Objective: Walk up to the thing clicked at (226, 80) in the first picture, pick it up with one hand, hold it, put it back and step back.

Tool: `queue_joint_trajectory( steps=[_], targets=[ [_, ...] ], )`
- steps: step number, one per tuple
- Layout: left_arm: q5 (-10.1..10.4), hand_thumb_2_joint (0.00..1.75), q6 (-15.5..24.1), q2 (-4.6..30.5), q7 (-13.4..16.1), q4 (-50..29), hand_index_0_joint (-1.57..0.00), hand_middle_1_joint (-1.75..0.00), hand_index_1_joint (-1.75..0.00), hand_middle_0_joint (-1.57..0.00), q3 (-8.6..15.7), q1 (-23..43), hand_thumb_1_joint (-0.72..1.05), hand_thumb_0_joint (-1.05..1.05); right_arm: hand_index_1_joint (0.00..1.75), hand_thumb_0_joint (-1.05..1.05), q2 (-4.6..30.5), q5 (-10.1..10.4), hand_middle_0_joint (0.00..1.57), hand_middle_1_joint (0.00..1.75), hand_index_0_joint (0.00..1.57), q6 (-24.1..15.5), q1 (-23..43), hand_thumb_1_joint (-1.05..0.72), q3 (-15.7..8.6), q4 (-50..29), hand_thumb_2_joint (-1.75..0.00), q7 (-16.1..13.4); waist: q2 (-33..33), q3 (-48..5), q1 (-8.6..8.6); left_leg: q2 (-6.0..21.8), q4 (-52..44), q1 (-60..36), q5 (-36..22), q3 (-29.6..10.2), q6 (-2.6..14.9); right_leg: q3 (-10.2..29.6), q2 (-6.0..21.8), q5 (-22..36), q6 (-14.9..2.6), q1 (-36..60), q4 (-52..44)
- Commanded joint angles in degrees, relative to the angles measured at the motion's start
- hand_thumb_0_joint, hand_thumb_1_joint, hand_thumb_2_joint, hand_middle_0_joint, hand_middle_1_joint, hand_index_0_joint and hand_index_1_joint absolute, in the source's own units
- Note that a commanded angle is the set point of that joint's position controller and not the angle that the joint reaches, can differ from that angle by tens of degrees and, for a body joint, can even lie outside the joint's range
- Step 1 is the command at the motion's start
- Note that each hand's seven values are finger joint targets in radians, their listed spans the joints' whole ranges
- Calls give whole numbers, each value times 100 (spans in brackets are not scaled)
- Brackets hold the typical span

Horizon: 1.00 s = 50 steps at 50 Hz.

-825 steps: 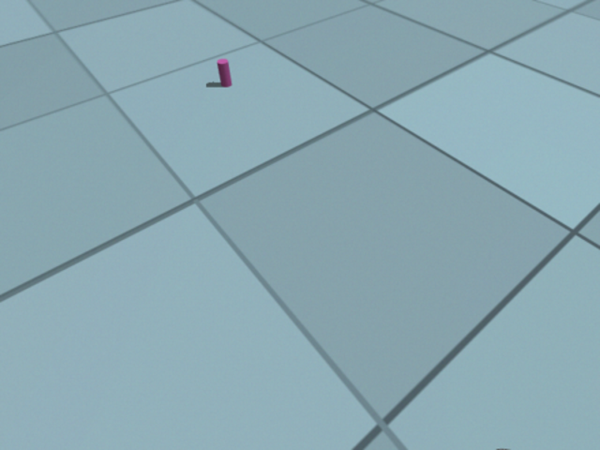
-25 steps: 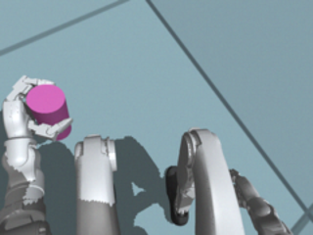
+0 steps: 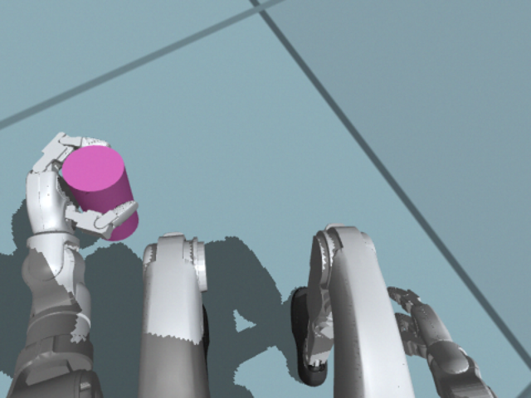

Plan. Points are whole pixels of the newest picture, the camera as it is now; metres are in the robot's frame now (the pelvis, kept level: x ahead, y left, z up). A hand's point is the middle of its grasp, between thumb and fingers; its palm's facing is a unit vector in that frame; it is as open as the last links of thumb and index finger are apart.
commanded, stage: settle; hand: left
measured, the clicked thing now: (106, 198) +0.38 +0.24 -0.07
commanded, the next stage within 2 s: lift in 0.16 s
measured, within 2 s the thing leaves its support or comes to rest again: neither
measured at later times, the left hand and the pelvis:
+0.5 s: hand (94, 178) +0.39 +0.23 -0.02, palm faces +0.10 -0.99 -0.08, open 10.5 cm; pelvis +0.00 +0.00 +0.02, yaw +1 degrees
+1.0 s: hand (41, 142) +0.38 +0.22 +0.12, palm faces +0.12 -0.99 -0.06, open 10.5 cm; pelvis +0.02 +0.00 +0.12, yaw +2 degrees
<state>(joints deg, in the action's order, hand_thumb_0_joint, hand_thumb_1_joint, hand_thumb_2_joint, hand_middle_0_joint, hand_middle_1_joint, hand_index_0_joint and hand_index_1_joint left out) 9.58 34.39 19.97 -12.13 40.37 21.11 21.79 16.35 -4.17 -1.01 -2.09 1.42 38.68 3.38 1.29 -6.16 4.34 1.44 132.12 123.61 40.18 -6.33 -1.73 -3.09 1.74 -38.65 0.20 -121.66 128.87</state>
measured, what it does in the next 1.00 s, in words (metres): rises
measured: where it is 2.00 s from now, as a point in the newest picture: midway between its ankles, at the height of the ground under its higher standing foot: (252, 360)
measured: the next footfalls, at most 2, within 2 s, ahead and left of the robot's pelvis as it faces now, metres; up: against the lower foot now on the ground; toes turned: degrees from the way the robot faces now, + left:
none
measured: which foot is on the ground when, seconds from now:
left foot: down 0.00-1.00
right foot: down 0.00-1.00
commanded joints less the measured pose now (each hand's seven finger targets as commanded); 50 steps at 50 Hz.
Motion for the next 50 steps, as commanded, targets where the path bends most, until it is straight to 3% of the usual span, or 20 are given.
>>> queue_joint_trajectory(
  steps=[1, 12, 13, 15, 16, 17, 18, 19, 20, 22, 24, 25, 26, 28, 31, 36, 38, 40, 43, 50],
  targets=[
    [278, 134, 728, 1341, 19, -1793, -133, -146, -148, -134, 414, 1953, 23, 0, 30, 0, 1110, 16, 20, 30, 20, -161, -499, -90, -430, -377, -90, -94, -1143, -3967, -22, -122, -1737, -2650, -664, 366, 251, -86, -209, 772, -239, 2098, -1478],
    [254, 134, 699, 1333, -23, -1327, -132, -145, -147, -132, 517, 2022, 21, 0, 30, 0, 1103, 56, 20, 30, 20, -196, -626, -90, -461, -335, -90, -106, -972, -3965, -82, -163, -1830, -2639, -624, 449, 290, -50, -204, 703, -241, 2249, -1640],
    [229, 135, 674, 1190, -45, -1115, -131, -145, -147, -130, 432, 1840, 22, 0, 30, 0, 1099, 70, 20, 30, 20, -201, -563, -90, -454, -346, -90, -105, -953, -3761, -75, -165, -1916, -2610, -555, 423, 278, -106, -203, 627, -253, 2098, -1606],
    [219, 125, 690, 1138, -68, -1015, -128, -143, -144, -127, 426, 1755, 15, 0, 30, 0, 1110, 74, 20, 30, 20, -214, -582, -93, -469, -371, -91, -106, -864, -3756, -20, -165, -1895, -2572, -607, 411, 288, -117, -203, 696, -243, 2137, -1627],
    [207, 124, 731, 1434, -58, -1398, -125, -141, -141, -124, 598, 2006, 13, 0, 30, 0, 1120, 67, 20, 30, 20, -214, -653, -92, -492, -320, -91, -120, -946, -4027, -134, -164, -1875, -2710, -753, 448, 288, -69, -203, 823, -247, 2284, -1638],
    [199, 121, 722, 1459, -80, -1468, -125, -139, -140, -124, 555, 1971, 11, 0, 30, 0, 1106, 85, 20, 30, 20, -198, -646, -93, -482, -349, -91, -128, -1034, -4115, -160, -174, -1939, -2810, -816, 445, 276, -69, -194, 850, -259, 2316, -1619],
    [223, 121, 658, 1200, -124, -1261, -125, -139, -139, -123, 415, 1616, 13, 0, 30, 0, 1128, 108, 20, 30, 20, -200, -620, -93, -490, -422, -91, -124, -1008, -4025, -134, -180, -2035, -2907, -850, 413, 267, -95, -190, 860, -267, 2234, -1636],
    [235, 121, 697, 1379, -146, -1757, -123, -138, -138, -121, 460, 1974, 13, 0, 30, 0, 1128, 108, 20, 30, 20, -207, -635, -92, -480, -409, -91, -132, -1215, -4129, -156, -160, -2080, -3023, -862, 405, 247, -100, -189, 867, -283, 2220, -1594],
    [238, 120, 670, 1519, -142, -1830, -124, -138, -138, -123, 584, 1872, 13, 0, 30, 0, 1140, 118, 20, 30, 20, -207, -714, -93, -522, -402, -91, -139, -1174, -4346, -173, -162, -2087, -3154, -958, 399, 244, -85, -188, 947, -276, 2365, -1641],
    [262, 119, 610, 1564, -152, -2114, -123, -137, -136, -121, 559, 1902, 14, 0, 30, 0, 1125, 149, 20, 30, 20, -217, -735, -92, -541, -415, -90, -167, -1162, -4450, -175, -165, -2139, -3224, -986, 413, 264, -45, -195, 983, -272, 2461, -1729],
    [337, 120, 503, 1309, -198, -2085, -124, -137, -137, -122, 405, 1632, 15, 0, 30, 0, 1097, 191, 20, 30, 20, -237, -702, -92, -534, -459, -90, -195, -1079, -4338, -105, -177, -2228, -3225, -955, 399, 281, -20, -190, 963, -266, 2494, -1849],
    [364, 120, 480, 1298, -207, -2307, -124, -137, -137, -122, 347, 1823, 15, 0, 30, 0, 1084, 203, 20, 30, 20, -258, -689, -92, -521, -470, -90, -201, -1188, -4338, -80, -168, -2273, -3253, -912, 390, 269, -22, -182, 936, -277, 2478, -1849],
    [402, 120, 446, 1423, -188, -2361, -124, -138, -137, -122, 484, 1819, 14, 0, 30, 0, 1101, 226, 20, 30, 20, -274, -745, -92, -544, -453, -90, -214, -1170, -4313, -124, -170, -2308, -3246, -811, 398, 275, -3, -183, 855, -273, 2528, -1930],
    [413, 123, 353, 1350, -171, -2516, -123, -139, -139, -121, 375, 1665, 15, 0, 30, 0, 1070, 252, 20, 30, 20, -279, -755, -92, -546, -477, -90, -237, -1176, -4318, -137, -171, -2390, -3316, -836, 407, 279, 24, -184, 861, -271, 2655, -2045],
    [481, 124, 178, 902, -159, -2208, -123, -139, -139, -121, 158, 1149, 14, 0, 30, 0, 1059, 324, 20, 30, 20, -335, -661, -92, -548, -596, -90, -264, -906, -3933, -85, -163, -2564, -3262, -711, 377, 293, 26, -180, 769, -266, 2595, -2271],
    [454, 123, 33, 1330, -90, -3482, -124, -139, -138, -121, 218, 1264, 13, 0, 30, 0, 1012, 377, 20, 30, 20, -348, -774, -91, -606, -724, -90, -323, -1135, -4525, -232, -165, -2883, -3805, -810, 397, 293, 135, -160, 832, -259, 3177, -2628],
    [543, 124, -164, 895, -46, -2942, -124, -139, -139, -121, 114, 548, 14, 0, 30, 0, 979, 453, 20, 30, 20, -383, -681, -91, -595, -802, -90, -355, -667, -4038, -187, -152, -3073, -3696, -697, 352, 315, 130, -177, 717, -225, 3245, -2878],
    [604, 126, -211, 904, 63, -3381, -124, -141, -140, -121, 154, 940, 14, 0, 30, 0, 949, 476, 20, 30, 20, -400, -705, -91, -586, -805, -90, -376, -887, -4150, -214, -149, -3213, -3931, -734, 340, 303, 134, -183, 796, -247, 3298, -2961],
    [568, 127, -342, 1107, 242, -4054, -125, -142, -142, -123, 197, 890, 13, 0, 30, 0, 895, 519, 20, 30, 20, -397, -766, -91, -607, -848, -90, -422, -915, -4335, -308, -135, -3473, -4317, -772, 343, 294, 193, -171, 804, -220, 3731, -3294],
    [515, 127, -752, 547, 459, -4299, -123, -141, -140, -120, -329, 320, 14, 0, 30, 0, 793, 598, 20, 30, 20, -417, -760, -90, -595, -906, -90, -509, -879, -3935, -207, -113, -4179, -5126, -1054, 229, 265, 126, -184, 1129, -213, 4185, -3880]
  ],
)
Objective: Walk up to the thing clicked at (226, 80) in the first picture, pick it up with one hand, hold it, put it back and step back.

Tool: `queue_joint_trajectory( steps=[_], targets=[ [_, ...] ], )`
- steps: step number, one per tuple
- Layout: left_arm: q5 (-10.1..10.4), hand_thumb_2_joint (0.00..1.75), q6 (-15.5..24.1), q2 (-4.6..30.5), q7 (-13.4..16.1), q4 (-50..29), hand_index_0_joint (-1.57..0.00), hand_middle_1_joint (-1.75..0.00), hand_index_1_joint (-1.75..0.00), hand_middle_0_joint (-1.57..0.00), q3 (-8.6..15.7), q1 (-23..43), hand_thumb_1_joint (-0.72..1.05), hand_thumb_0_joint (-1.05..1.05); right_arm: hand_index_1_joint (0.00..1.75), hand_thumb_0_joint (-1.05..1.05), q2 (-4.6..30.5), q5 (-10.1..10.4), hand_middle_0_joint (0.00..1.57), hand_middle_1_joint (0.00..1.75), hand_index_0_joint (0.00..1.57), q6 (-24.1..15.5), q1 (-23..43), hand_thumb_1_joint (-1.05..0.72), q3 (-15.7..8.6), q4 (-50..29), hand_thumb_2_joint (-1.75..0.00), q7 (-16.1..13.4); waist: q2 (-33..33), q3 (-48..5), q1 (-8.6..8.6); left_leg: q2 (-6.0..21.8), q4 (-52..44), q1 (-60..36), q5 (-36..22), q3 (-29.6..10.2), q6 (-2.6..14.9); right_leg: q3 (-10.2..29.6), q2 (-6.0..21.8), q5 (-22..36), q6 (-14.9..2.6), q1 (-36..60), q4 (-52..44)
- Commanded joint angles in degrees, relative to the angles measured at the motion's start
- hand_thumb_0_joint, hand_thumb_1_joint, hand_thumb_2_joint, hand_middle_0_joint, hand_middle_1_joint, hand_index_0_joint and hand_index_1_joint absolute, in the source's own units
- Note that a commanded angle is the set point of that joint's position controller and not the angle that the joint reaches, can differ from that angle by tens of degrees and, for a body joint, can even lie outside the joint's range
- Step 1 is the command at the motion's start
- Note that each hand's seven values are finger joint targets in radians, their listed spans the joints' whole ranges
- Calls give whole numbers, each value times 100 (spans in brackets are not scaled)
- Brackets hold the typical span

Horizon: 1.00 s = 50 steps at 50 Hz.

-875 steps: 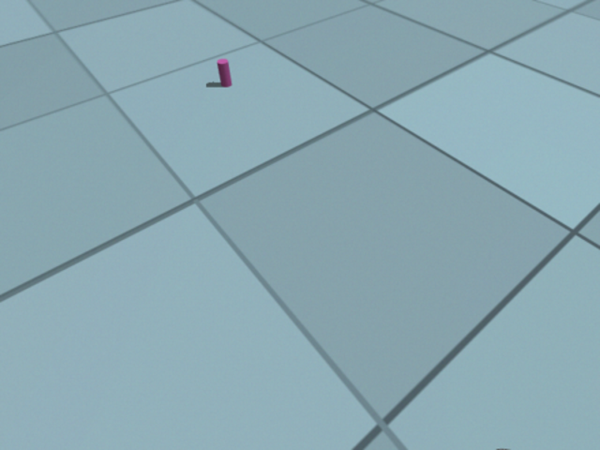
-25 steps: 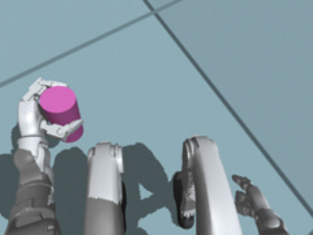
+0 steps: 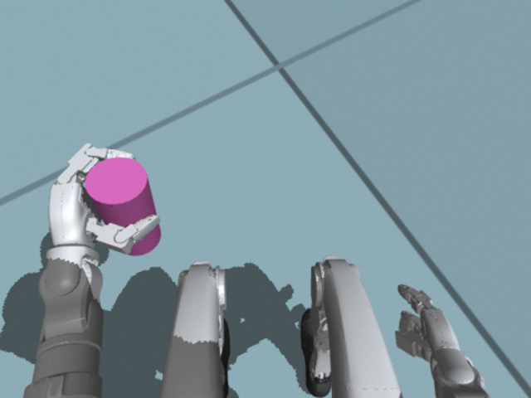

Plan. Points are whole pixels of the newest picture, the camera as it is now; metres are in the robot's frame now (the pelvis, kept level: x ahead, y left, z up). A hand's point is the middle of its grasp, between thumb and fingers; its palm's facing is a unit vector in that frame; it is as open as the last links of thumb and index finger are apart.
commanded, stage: lift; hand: left
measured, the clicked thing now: (129, 211) +0.36 +0.21 -0.02
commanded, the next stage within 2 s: hold in 1.46 s
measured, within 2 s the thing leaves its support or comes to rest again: neither
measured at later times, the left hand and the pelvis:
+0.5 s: hand (65, 148) +0.37 +0.20 +0.16, palm faces +0.12 -0.99 -0.05, open 10.5 cm; pelvis +0.03 +0.00 +0.14, yaw +1 degrees
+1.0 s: hand (22, 86) +0.37 +0.19 +0.23, palm faces +0.09 -1.00 -0.04, open 10.5 cm; pelvis +0.05 +0.00 +0.21, yaw +2 degrees
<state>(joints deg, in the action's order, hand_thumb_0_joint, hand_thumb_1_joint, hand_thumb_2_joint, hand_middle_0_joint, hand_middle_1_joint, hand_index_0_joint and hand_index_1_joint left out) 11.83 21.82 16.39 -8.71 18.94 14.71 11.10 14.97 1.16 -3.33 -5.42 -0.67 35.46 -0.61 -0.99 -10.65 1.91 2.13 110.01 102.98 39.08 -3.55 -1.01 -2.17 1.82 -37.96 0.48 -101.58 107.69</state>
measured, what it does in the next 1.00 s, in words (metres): rises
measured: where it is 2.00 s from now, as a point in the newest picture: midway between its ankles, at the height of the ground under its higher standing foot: (266, 371)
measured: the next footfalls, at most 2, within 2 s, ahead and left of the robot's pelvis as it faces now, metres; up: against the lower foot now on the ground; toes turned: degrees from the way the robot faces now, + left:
none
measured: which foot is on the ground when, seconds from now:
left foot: down 0.00-1.00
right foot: down 0.00-1.00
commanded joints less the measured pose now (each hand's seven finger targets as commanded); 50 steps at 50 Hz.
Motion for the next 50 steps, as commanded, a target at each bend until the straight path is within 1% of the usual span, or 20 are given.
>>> queue_joint_trajectory(
  steps=[1, 2, 3, 5, 6, 11, 14, 15, 20, 21, 25, 26, 31, 32, 34, 37, 38, 40, 42, 50],
  targets=[
    [288, 127, 461, 1033, 159, -2377, -123, -140, -140, -120, 371, 1473, 14, 0, 30, 0, 935, 80, 20, 30, 20, -185, -466, -90, -388, -584, -90, -131, -696, -3563, -10, -169, -2084, -3288, -978, -64, 182, 40, -190, 1098, -238, 2315, -1872],
    [220, 126, 394, 990, 181, -2328, -122, -139, -138, -119, 236, 1339, 16, 0, 30, 0, 901, 79, 20, 30, 20, -178, -486, -90, -383, -573, -90, -147, -724, -3548, 30, -163, -2171, -3465, -1106, -55, 181, 48, -188, 1192, -226, 2428, -1989],
    [224, 127, 338, 1098, 220, -2349, -122, -139, -139, -119, 387, 1241, 18, 0, 30, 0, 893, 91, 20, 30, 20, -176, -499, -90, -374, -584, -90, -165, -630, -3506, -15, -168, -2265, -3565, -1179, -65, 186, 37, -192, 1249, -217, 2619, -2125],
    [217, 127, 238, 755, 264, -2275, -123, -140, -140, -120, 67, 1004, 15, 0, 30, 0, 819, 100, 20, 30, 20, -195, -521, -90, -321, -603, -90, -173, -482, -3296, 87, -176, -2453, -3683, -1347, -66, 193, 25, -199, 1438, -195, 2910, -2349],
    [252, 127, 218, 897, 345, -2433, -121, -139, -138, -118, 311, 932, 15, 0, 30, 0, 791, 109, 20, 30, 20, -203, -553, -90, -323, -596, -90, -188, -461, -3361, -75, -177, -2537, -3821, -1500, -43, 194, 23, -207, 1545, -190, 3126, -2437],
    [187, 128, 74, 608, 522, -2260, -123, -141, -141, -121, -16, 702, 13, 0, 30, 0, 692, 106, 20, 30, 20, -269, -569, -90, -258, -604, -90, -240, -360, -2895, 81, -179, -3095, -4232, -1563, -23, 197, 30, -230, 1723, -164, 3755, -3043],
    [89, 129, 151, 865, 622, -2244, -123, -140, -141, -121, 175, 990, 14, 0, 30, 0, 661, 96, 20, 30, 20, -301, -551, -90, -250, -605, -90, -255, -376, -2524, 17, -185, -3441, -4334, -1338, 5, 194, 78, -220, 1544, -163, 4068, -3397],
    [54, 128, 137, 630, 619, -1895, -123, -140, -140, -121, 17, 678, 14, 0, 30, 0, 628, 89, 20, 30, 20, -307, -560, -90, -228, -605, -90, -258, -325, -2431, 42, -177, -3579, -4495, -1410, -20, 188, 57, -220, 1606, -164, 4131, -3477],
    [54, 126, 250, 769, 601, -2021, -124, -139, -140, -122, 19, 1084, 13, 0, 30, 0, 601, 50, 20, 30, 20, -373, -603, -91, -194, -581, -90, -266, -496, -2311, 21, -200, -3980, -5003, -1618, 66, 173, 111, -210, 1804, -163, 4690, -3971],
    [52, 128, 242, 545, 555, -1799, -124, -140, -140, -122, -182, 920, 14, 0, 30, 0, 604, 45, 20, 30, 20, -391, -615, -91, -179, -575, -90, -260, -460, -2196, 72, -192, -4114, -5138, -1626, 48, 165, 83, -220, 1822, -165, 4698, -4056],
    [-2, 125, 316, 751, 476, -1875, -124, -138, -139, -122, -158, 1220, 12, 0, 30, 0, 660, 31, 20, 30, 20, -432, -671, -90, -204, -512, -90, -239, -624, -2197, 10, -163, -4497, -5749, -1795, 11, 116, 32, -225, 1917, -185, 4949, -4343],
    [-7, 125, 319, 565, 430, -1816, -125, -139, -139, -123, -385, 1208, 13, 0, 30, 0, 630, 25, 20, 30, 20, -442, -613, -91, -173, -521, -90, -225, -655, -2007, 62, -148, -4617, -5788, -1733, -20, 104, 6, -227, 1875, -179, 4910, -4392],
    [122, 127, 333, 477, 423, -1576, -127, -141, -142, -125, -249, 1038, 11, 0, 30, 0, 628, 34, 20, 30, 20, -461, -666, -91, -148, -505, -90, -205, -388, -1936, 41, -171, -4923, -6038, -1880, 6, 121, -33, -251, 2038, -162, 5435, -4749],
    [113, 127, 375, 718, 470, -1957, -127, -141, -141, -126, -102, 1377, 13, 0, 30, 0, 621, 27, 20, 30, 20, -458, -715, -91, -149, -472, -90, -202, -537, -2019, -39, -182, -4983, -6137, -1940, 27, 107, -24, -243, 2080, -168, 5546, -4772],
    [54, 129, 322, 516, 472, -1534, -127, -142, -142, -125, -278, 1066, 16, 0, 30, 0, 602, 19, 20, 30, 20, -417, -695, -91, -124, -496, -90, -206, -395, -1760, 15, -184, -5129, -6203, -1945, 49, 114, -45, -250, 2094, -164, 5624, -4917],
    [24, 130, 393, 715, 516, -1876, -127, -142, -143, -126, -168, 1342, 18, 0, 30, 0, 584, -3, 20, 30, 20, -381, -768, -91, -116, -455, -90, -223, -565, -1884, -43, -172, -5280, -6546, -2185, 45, 82, -61, -250, 2255, -180, 5773, -4994],
    [17, 130, 334, 468, 492, -1512, -128, -143, -143, -126, -376, 1120, 18, 0, 30, 0, 584, 0, 20, 30, 20, -371, -724, -91, -110, -474, -90, -223, -431, -1679, 19, -168, -5324, -6554, -2220, 59, 89, -70, -263, 2300, -173, 5803, -5064],
    [75, 130, 366, 677, 497, -1880, -129, -144, -144, -128, -186, 1375, 15, 0, 30, 0, 592, 3, 20, 30, 20, -380, -782, -91, -119, -455, -90, -232, -514, -1770, -36, -191, -5400, -6633, -2265, 99, 99, -38, -253, 2381, -163, 6055, -5182],
    [98, 131, 300, 358, 437, -1507, -128, -144, -144, -126, -441, 1154, 17, 0, 30, 0, 578, 0, 20, 30, 20, -362, -811, -91, -103, -471, -90, -246, -329, -1697, 58, -178, -5455, -6760, -2471, 98, 101, -51, -273, 2564, -159, 6177, -5296],
    [91, 130, 313, 511, 406, -1467, -127, -143, -143, -125, -270, 1310, 16, 0, 30, 0, 552, -25, 20, 30, 20, -304, -780, -90, -98, -468, -90, -284, -293, -1484, -20, -178, -5803, -7055, -2670, 148, 98, -44, -269, 2748, -151, 6650, -5632]
  ],
)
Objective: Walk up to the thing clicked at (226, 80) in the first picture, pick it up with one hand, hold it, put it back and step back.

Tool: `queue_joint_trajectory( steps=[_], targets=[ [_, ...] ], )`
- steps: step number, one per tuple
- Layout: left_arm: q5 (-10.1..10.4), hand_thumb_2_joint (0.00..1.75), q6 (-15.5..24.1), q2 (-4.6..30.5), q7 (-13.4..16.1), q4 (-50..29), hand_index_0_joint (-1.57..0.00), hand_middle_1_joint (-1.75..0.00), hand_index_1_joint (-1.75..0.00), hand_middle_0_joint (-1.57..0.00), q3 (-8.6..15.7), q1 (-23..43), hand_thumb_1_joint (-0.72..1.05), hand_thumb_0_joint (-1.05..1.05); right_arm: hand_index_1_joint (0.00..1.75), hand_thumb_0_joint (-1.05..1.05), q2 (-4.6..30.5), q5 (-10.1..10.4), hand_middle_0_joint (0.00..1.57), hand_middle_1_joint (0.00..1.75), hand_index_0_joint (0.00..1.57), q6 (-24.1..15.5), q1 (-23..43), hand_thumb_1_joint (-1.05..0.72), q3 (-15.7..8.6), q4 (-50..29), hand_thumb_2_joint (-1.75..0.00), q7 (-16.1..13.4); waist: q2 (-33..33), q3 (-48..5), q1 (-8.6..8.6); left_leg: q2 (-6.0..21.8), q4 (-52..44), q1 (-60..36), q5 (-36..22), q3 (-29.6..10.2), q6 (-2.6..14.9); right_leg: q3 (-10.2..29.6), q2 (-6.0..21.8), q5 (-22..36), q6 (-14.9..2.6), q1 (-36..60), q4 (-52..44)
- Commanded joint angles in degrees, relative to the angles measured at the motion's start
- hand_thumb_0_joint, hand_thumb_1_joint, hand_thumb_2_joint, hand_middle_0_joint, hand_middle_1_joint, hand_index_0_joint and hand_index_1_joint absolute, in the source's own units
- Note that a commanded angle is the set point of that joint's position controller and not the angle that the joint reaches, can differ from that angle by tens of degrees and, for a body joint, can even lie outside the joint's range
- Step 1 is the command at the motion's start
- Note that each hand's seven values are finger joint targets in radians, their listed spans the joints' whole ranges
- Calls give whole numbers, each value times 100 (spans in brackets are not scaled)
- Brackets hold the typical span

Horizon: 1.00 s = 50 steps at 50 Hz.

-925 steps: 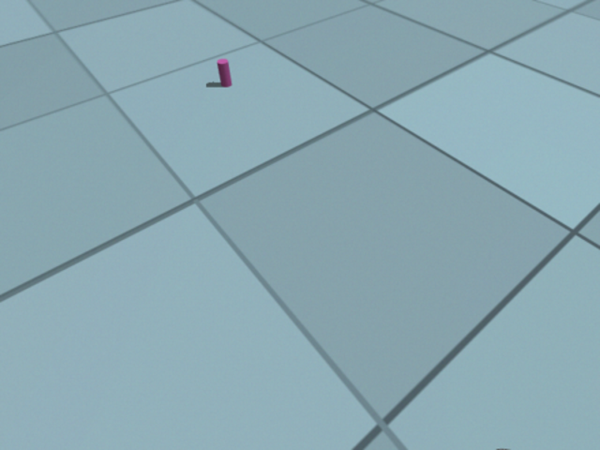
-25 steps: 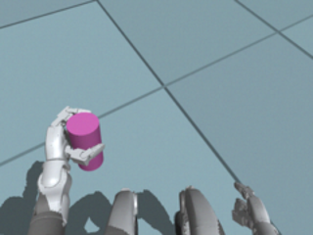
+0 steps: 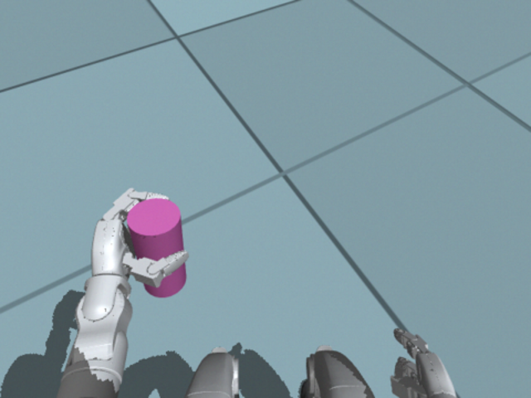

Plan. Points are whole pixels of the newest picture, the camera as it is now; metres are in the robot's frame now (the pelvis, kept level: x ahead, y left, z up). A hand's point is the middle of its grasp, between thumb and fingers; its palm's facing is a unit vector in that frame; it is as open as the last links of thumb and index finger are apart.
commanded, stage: lift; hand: left
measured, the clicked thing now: (160, 251) +0.32 +0.18 +0.00
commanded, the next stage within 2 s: hold in 0.46 s
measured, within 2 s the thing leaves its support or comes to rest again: neither
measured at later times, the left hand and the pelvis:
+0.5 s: hand (159, 231) +0.33 +0.16 +0.05, palm faces +0.04 -1.00 -0.02, open 10.5 cm; pelvis +0.01 -0.01 +0.03, yaw +0 degrees
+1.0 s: hand (155, 225) +0.33 +0.16 +0.07, palm faces +0.06 -1.00 -0.02, open 10.5 cm; pelvis +0.01 -0.01 +0.04, yaw +0 degrees
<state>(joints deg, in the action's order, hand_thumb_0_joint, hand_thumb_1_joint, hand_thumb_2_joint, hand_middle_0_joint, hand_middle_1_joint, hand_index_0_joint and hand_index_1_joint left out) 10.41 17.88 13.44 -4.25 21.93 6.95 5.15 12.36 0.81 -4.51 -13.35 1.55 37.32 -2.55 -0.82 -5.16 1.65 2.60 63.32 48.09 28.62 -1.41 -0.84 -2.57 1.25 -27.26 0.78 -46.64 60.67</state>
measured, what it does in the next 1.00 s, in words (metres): stands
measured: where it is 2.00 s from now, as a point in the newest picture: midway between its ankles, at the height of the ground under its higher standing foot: outside the picture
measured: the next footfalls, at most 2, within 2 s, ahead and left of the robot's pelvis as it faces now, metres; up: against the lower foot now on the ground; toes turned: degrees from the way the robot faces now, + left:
none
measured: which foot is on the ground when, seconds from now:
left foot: down 0.00-1.00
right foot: down 0.00-1.00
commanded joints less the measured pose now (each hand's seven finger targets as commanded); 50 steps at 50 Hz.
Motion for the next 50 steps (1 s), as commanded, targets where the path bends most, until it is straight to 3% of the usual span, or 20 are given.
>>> queue_joint_trajectory(
  steps=[1, 2, 4, 9, 15, 18, 20, 22, 23, 28, 29, 31, 32, 34, 37, 38, 40, 43, 48, 50],
  targets=[
    [224, 129, 715, 757, -57, -1713, -126, -142, -142, -124, 469, 1862, 16, 0, 30, 0, 811, 1, 20, 30, 20, -182, 7, -90, -321, -656, -90, -93, -336, -2031, 28, -226, -1173, -1627, -1607, -44, 84, 17, -210, 1686, -181, 1184, -983],
    [231, 129, 746, 861, -41, -1968, -126, -142, -142, -124, 538, 2078, 14, 0, 30, 0, 785, -12, 20, 30, 20, -173, -38, -91, -313, -627, -90, -97, -391, -2139, 14, -222, -1206, -1702, -1621, -34, 80, 28, -204, 1706, -180, 1282, -1020],
    [228, 128, 761, 652, -75, -1658, -125, -141, -142, -123, 404, 1864, 12, 0, 30, 0, 775, -23, 20, 30, 20, -171, 31, -90, -294, -648, -90, -100, -314, -1940, 27, -226, -1314, -1705, -1600, -48, 68, -2, -210, 1654, -184, 1304, -1085],
    [203, 127, 878, 881, -123, -1692, -123, -140, -140, -122, 591, 2121, 12, 0, 30, 0, 784, -48, 20, 30, 20, -138, 55, -91, -316, -656, -90, -107, -435, -1938, -27, -252, -1428, -1815, -1592, 37, 76, 64, -184, 1712, -170, 1601, -1261],
    [246, 127, 899, 671, -240, -1419, -122, -139, -139, -121, 466, 2020, 14, 0, 30, 0, 797, -56, 20, 30, 20, -111, 88, -90, -319, -669, -90, -127, -228, -1791, 35, -252, -1569, -1902, -1684, 58, 93, 66, -182, 1860, -149, 1864, -1424],
    [259, 127, 989, 871, -261, -1744, -124, -140, -140, -123, 575, 2352, 12, 0, 30, 0, 796, -54, 20, 30, 20, -110, 55, -90, -328, -635, -90, -135, -427, -1877, 33, -255, -1597, -2044, -1704, 85, 84, 94, -171, 1886, -155, 1866, -1471],
    [282, 126, 939, 623, -325, -1171, -125, -139, -140, -123, 458, 1880, 12, 0, 30, 0, 823, -47, 20, 30, 20, -100, 90, -91, -328, -646, -90, -142, -153, -1631, 74, -245, -1662, -1986, -1665, 69, 94, 78, -182, 1859, -139, 1882, -1548],
    [292, 126, 1024, 906, -301, -1601, -124, -139, -140, -123, 687, 2282, 13, 0, 30, 0, 810, -48, 20, 30, 20, -95, 68, -91, -338, -635, -90, -146, -262, -1827, -1, -267, -1659, -2023, -1655, 112, 102, 125, -147, 1897, -127, 2068, -1582],
    [259, 126, 982, 678, -330, -1263, -124, -138, -139, -122, 484, 1978, 12, 0, 30, 0, 776, -53, 20, 30, 20, -73, 88, -90, -315, -648, -90, -145, -206, -1756, 40, -263, -1696, -2035, -1669, 89, 91, 96, -159, 1892, -134, 2033, -1580],
    [291, 124, 982, 675, -343, -1141, -124, -138, -139, -122, 542, 2039, 9, 0, 30, 0, 819, -46, 20, 30, 20, -59, 111, -91, -338, -648, -90, -148, -202, -1582, 50, -253, -1762, -2150, -1767, 95, 87, 92, -171, 1965, -138, 2043, -1637],
    [271, 123, 1034, 878, -331, -1606, -121, -137, -138, -120, 626, 2269, 9, 0, 30, 0, 804, -46, 20, 30, 20, -52, 115, -90, -341, -664, -90, -154, -379, -1698, -23, -266, -1772, -2191, -1770, 115, 82, 116, -154, 1982, -139, 2082, -1655],
    [232, 123, 1015, 848, -287, -1584, -119, -136, -137, -118, 613, 2158, 11, 0, 30, 0, 781, -58, 20, 30, 20, -6, 83, -90, -330, -654, -90, -164, -261, -1684, -20, -261, -1808, -2223, -1768, 128, 81, 105, -155, 1988, -130, 2146, -1703],
    [250, 122, 982, 592, -285, -1353, -119, -135, -137, -118, 434, 1981, 10, 0, 30, 0, 760, -62, 20, 30, 20, -4, 89, -90, -305, -664, -90, -158, -179, -1633, 60, -268, -1810, -2218, -1768, 125, 84, 105, -156, 1986, -122, 2197, -1720],
    [273, 122, 968, 677, -237, -1419, -118, -135, -136, -118, 554, 2046, 10, 0, 30, 0, 768, -62, 20, 30, 20, 0, 59, -91, -324, -634, -90, -164, -236, -1766, 17, -278, -1782, -2241, -1935, 150, 92, 125, -144, 2198, -110, 2321, -1735],
    [237, 122, 944, 596, -225, -1376, -119, -135, -137, -118, 412, 2118, 7, 0, 30, 0, 802, -51, 20, 30, 20, 25, 67, -90, -338, -653, -90, -154, -278, -1613, 66, -241, -1886, -2359, -1945, 108, 75, 78, -172, 2120, -145, 2187, -1736],
    [203, 121, 967, 776, -190, -1589, -119, -134, -136, -118, 521, 2231, 8, 0, 30, 0, 811, -50, 20, 30, 20, 38, 64, -90, -353, -634, -90, -161, -296, -1632, -2, -228, -1936, -2431, -1972, 86, 61, 55, -182, 2104, -153, 2197, -1733],
    [184, 122, 936, 649, -204, -1342, -120, -136, -137, -119, 409, 2096, 9, 0, 30, 0, 782, -52, 20, 30, 20, 27, 85, -91, -335, -647, -90, -158, -184, -1531, 40, -240, -1941, -2373, -1880, 106, 82, 70, -173, 2054, -133, 2261, -1821],
    [206, 122, 972, 767, -159, -1660, -120, -136, -138, -119, 541, 2274, 8, 0, 30, 0, 777, -45, 20, 30, 20, 28, 112, -90, -344, -670, -90, -158, -351, -1573, -25, -248, -2003, -2435, -1856, 115, 72, 76, -164, 2023, -146, 2278, -1828],
    [208, 122, 878, 513, -119, -1434, -120, -136, -137, -119, 363, 2040, 11, 0, 30, 0, 763, -54, 20, 30, 20, 22, 134, -91, -324, -665, -90, -152, -228, -1508, 46, -242, -2077, -2517, -1828, 117, 66, 54, -181, 1997, -134, 2344, -1920],
    [163, 122, 866, 722, -66, -1523, -120, -136, -137, -119, 510, 2126, 10, 0, 30, 0, 769, -44, 20, 30, 20, 25, 99, -90, -335, -633, -90, -171, -248, -1520, -6, -245, -2110, -2524, -1841, 131, 69, 69, -164, 2028, -134, 2411, -1948]
  ],
)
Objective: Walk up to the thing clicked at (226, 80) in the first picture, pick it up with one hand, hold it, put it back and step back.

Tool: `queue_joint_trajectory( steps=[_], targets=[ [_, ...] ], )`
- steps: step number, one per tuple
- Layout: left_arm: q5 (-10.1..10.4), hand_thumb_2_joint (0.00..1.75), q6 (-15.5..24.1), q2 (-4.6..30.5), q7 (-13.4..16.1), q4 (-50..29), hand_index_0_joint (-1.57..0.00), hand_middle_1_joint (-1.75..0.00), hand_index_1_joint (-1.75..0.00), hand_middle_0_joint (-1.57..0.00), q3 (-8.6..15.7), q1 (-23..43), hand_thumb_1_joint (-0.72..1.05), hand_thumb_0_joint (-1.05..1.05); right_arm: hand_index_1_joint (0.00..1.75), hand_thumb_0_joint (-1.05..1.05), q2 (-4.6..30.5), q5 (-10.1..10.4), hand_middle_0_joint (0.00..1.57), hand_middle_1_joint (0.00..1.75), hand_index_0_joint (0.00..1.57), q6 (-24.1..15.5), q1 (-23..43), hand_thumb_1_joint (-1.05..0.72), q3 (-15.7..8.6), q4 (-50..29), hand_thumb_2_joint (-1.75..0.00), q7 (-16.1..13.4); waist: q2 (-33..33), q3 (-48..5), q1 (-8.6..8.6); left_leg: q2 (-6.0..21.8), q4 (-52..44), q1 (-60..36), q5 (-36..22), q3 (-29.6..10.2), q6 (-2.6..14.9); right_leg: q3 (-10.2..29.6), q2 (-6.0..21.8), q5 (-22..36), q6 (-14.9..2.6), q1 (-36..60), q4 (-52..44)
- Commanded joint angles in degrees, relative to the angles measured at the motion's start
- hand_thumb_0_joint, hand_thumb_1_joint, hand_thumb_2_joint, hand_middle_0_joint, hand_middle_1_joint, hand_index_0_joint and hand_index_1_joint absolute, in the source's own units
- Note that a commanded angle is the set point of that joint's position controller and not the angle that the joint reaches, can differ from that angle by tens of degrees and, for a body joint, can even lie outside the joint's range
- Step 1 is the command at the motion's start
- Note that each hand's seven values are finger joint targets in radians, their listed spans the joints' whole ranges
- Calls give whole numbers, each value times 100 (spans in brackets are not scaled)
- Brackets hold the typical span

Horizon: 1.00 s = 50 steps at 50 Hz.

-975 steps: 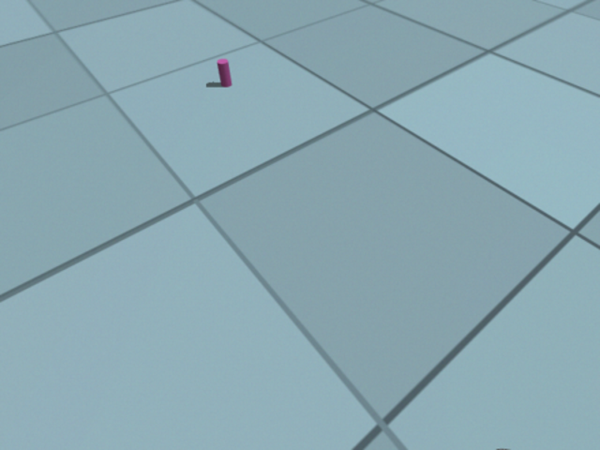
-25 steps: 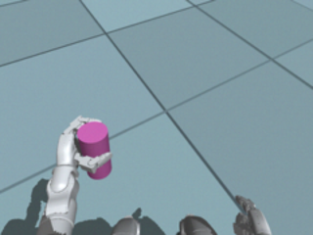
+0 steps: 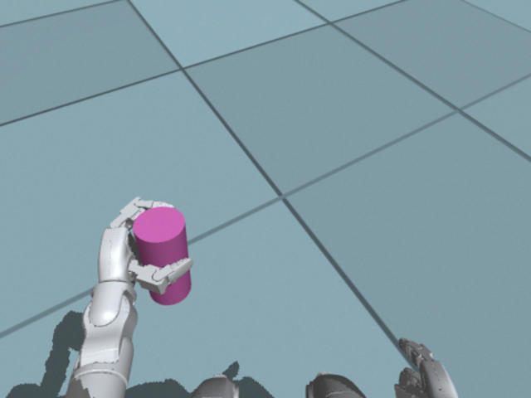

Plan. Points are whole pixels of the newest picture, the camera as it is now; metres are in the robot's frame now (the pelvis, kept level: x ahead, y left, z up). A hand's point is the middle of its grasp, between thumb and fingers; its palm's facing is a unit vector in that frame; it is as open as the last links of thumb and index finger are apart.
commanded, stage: hold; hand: left
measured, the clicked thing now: (165, 258) +0.31 +0.17 +0.01
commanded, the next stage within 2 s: none
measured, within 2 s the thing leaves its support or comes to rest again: neither
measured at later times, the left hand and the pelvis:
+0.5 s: hand (159, 248) +0.31 +0.17 +0.04, palm faces +0.06 -1.00 -0.02, open 10.5 cm; pelvis -0.01 +0.00 +0.00, yaw +0 degrees
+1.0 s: hand (159, 246) +0.31 +0.17 +0.05, palm faces +0.06 -1.00 -0.04, open 10.5 cm; pelvis -0.01 +0.00 +0.01, yaw +0 degrees
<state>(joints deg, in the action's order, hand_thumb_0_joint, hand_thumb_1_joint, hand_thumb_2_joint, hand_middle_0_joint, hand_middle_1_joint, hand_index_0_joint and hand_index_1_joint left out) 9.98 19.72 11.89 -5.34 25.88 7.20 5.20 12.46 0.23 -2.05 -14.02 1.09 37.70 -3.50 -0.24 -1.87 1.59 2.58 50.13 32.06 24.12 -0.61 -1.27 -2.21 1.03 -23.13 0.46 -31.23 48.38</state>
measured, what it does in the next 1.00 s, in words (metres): stands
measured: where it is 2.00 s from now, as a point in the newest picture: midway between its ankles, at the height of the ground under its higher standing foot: outside the picture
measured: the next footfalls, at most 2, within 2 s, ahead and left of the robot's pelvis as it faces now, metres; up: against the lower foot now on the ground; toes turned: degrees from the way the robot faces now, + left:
none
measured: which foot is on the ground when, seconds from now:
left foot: down 0.00-1.00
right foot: down 0.00-1.00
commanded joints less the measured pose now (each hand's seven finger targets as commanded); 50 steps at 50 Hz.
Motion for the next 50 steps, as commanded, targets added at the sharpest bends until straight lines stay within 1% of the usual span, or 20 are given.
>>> queue_joint_trajectory(
  steps=[1, 10, 12, 18, 19, 21, 23, 25, 26, 28, 32, 33, 36, 40, 42, 43, 44, 47, 48, 50],
  targets=[
    [199, 122, 668, 747, 25, -1852, -120, -136, -137, -120, 322, 2136, 9, 0, 30, 0, 748, 9, 20, 30, 20, -218, 176, -91, -270, -671, -90, -62, -303, -1734, 47, -239, -818, -922, -1405, 35, 105, 13, -152, 1596, -110, 849, -720],
    [223, 122, 773, 941, 30, -2007, -122, -137, -138, -121, 520, 2281, 9, 0, 30, 0, 749, 14, 20, 30, 20, -250, 179, -91, -307, -603, -90, -31, -283, -1705, -20, -252, -895, -956, -1238, 48, 121, 24, -122, 1457, -88, 929, -818],
    [227, 122, 718, 631, -12, -1686, -122, -137, -138, -121, 248, 2018, 8, 0, 30, 0, 731, 6, 20, 30, 20, -262, 202, -91, -285, -630, -90, -21, -219, -1687, 41, -260, -864, -945, -1316, 68, 126, 38, -122, 1560, -79, 946, -827],
    [142, 120, 759, 976, 40, -2010, -120, -135, -136, -120, 461, 2396, 11, 0, 30, 0, 757, 6, 20, 30, 20, -246, 192, -90, -306, -578, -90, -26, -363, -1730, 15, -229, -930, -1084, -1359, 38, 102, 12, -138, 1558, -104, 870, -835],
    [160, 121, 724, 677, 18, -1623, -121, -137, -137, -120, 250, 2173, 11, 0, 30, 0, 734, -1, 20, 30, 20, -261, 184, -91, -284, -567, -90, -19, -216, -1633, 77, -230, -934, -1030, -1281, 27, 109, 5, -144, 1479, -100, 815, -845],
    [236, 122, 822, 988, 72, -2008, -121, -136, -137, -120, 633, 2545, 12, 0, 30, 0, 732, 12, 20, 30, 20, -284, 238, -90, -294, -577, -90, 2, -330, -1575, -63, -246, -985, -847, -1017, 29, 111, 7, -126, 1244, -105, 873, -877],
    [220, 123, 808, 816, 77, -1734, -123, -138, -139, -122, 481, 2266, 10, 0, 30, 0, 735, 15, 20, 30, 20, -284, 230, -91, -292, -592, -90, 4, -226, -1662, -35, -250, -982, -919, -1074, 35, 118, 10, -129, 1281, -91, 929, -874],
    [200, 123, 881, 1012, 84, -2197, -123, -139, -140, -122, 545, 2404, 9, 0, 30, 0, 766, 13, 20, 30, 20, -297, 214, -91, -315, -592, -90, -14, -451, -1826, -7, -270, -965, -1069, -1122, 76, 109, 44, -115, 1344, -96, 959, -884],
    [186, 123, 816, 751, 50, -1779, -123, -139, -140, -122, 338, 1999, 8, 0, 30, 0, 759, 10, 20, 30, 20, -301, 224, -91, -295, -614, -90, -11, -292, -1690, 20, -253, -970, -1064, -1177, 51, 105, 24, -138, 1378, -93, 920, -869],
    [172, 121, 760, 822, 22, -1723, -120, -136, -137, -119, 422, 2024, 10, 0, 30, 0, 790, 13, 20, 30, 20, -293, 173, -91, -321, -581, -90, 5, -371, -1827, 5, -236, -929, -1092, -1422, 40, 87, 22, -149, 1599, -118, 973, -822],
    [174, 122, 773, 802, -8, -1759, -122, -137, -138, -121, 273, 2344, 8, 0, 30, 0, 773, 35, 20, 30, 20, -291, 206, -91, -318, -549, -90, 9, -354, -1519, 56, -226, -998, -1027, -1236, 31, 100, 9, -142, 1437, -105, 827, -886],
    [186, 121, 823, 960, 20, -2013, -122, -137, -138, -121, 395, 2634, 8, 0, 30, 0, 761, 21, 20, 30, 20, -295, 172, -91, -323, -504, -90, 0, -360, -1661, 60, -232, -976, -1041, -1179, 36, 115, 27, -125, 1408, -91, 859, -894],
    [221, 120, 775, 681, 5, -1783, -121, -136, -137, -120, 224, 2394, 9, 0, 30, 0, 742, 27, 20, 30, 20, -313, 173, -91, -305, -522, -90, 18, -285, -1621, 60, -236, -995, -1017, -1132, 35, 114, 11, -128, 1366, -96, 862, -914],
    [205, 119, 752, 789, 49, -1824, -120, -135, -136, -120, 326, 2255, 9, 0, 30, 0, 781, 16, 20, 30, 20, -323, 131, -91, -313, -513, -90, 14, -307, -1767, 13, -220, -965, -1202, -1516, 15, 85, -21, -153, 1633, -114, 967, -864],
    [189, 121, 743, 854, 79, -1716, -121, -136, -137, -120, 419, 2277, 10, 0, 30, 0, 763, 25, 20, 30, 20, -322, 149, -91, -312, -476, -90, 16, -210, -1635, 14, -239, -964, -1030, -1390, 48, 114, 5, -122, 1611, -90, 992, -915],
    [180, 121, 754, 719, 83, -1567, -121, -137, -138, -120, 314, 2261, 8, 0, 30, 0, 747, 19, 20, 30, 20, -330, 209, -91, -307, -492, -90, 24, -160, -1478, 9, -238, -991, -970, -1259, 48, 119, 7, -126, 1475, -84, 908, -929],
    [173, 122, 817, 934, 125, -1869, -122, -137, -138, -121, 494, 2531, 10, 0, 30, 0, 748, 21, 20, 30, 20, -328, 213, -90, -319, -488, -90, 35, -272, -1551, -32, -232, -1021, -960, -1186, 40, 111, 5, -123, 1400, -99, 908, -908],
    [140, 122, 869, 1106, 151, -2128, -122, -138, -139, -122, 600, 2634, 11, 0, 30, 0, 748, 17, 20, 30, 20, -307, 200, -91, -330, -509, -90, 17, -380, -1719, -56, -250, -1045, -1028, -1108, 57, 107, 17, -113, 1314, -100, 1000, -941],
    [131, 123, 814, 954, 143, -1620, -123, -138, -139, -122, 568, 2175, 10, 0, 30, 0, 763, 14, 20, 30, 20, -313, 173, -91, -327, -491, -90, 26, -257, -1563, -56, -236, -1038, -985, -1116, 47, 108, 4, -136, 1294, -102, 950, -922],
    [145, 122, 829, 867, 114, -1806, -122, -138, -139, -122, 462, 2316, 11, 0, 30, 0, 742, 9, 20, 30, 20, -324, 186, -91, -325, -491, -90, 29, -304, -1628, -6, -248, -1010, -1017, -1130, 70, 109, 21, -123, 1355, -96, 947, -928]
  ],
)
